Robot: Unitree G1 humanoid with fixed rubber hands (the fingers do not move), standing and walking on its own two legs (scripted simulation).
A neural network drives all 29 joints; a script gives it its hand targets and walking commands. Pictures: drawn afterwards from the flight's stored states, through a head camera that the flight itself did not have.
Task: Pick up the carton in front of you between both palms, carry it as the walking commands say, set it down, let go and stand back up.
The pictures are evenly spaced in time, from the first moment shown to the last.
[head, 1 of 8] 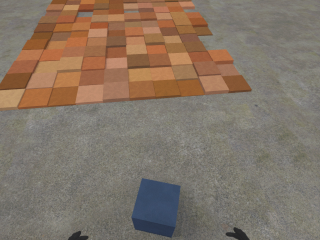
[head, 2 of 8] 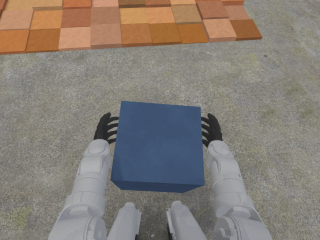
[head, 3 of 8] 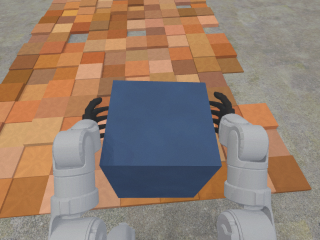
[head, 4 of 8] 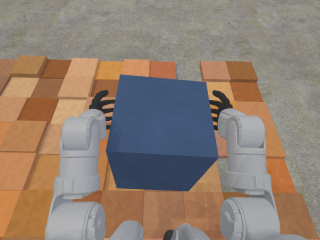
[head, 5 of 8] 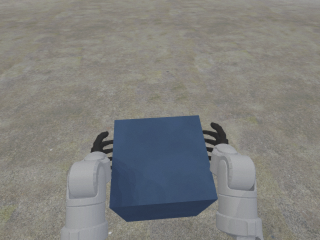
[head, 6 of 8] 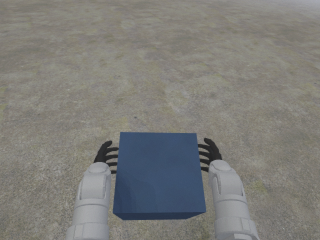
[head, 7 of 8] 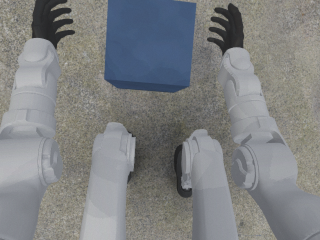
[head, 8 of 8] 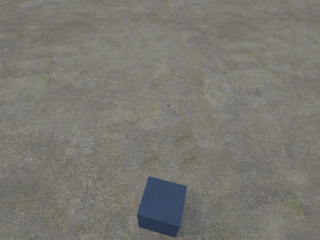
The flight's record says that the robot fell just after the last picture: no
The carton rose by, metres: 0.77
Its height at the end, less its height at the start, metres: +0.00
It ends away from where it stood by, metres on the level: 7.16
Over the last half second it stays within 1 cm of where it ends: yes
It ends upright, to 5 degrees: yes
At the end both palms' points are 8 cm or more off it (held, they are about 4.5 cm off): yes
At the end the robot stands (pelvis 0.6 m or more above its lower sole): yes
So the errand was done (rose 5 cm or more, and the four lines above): yes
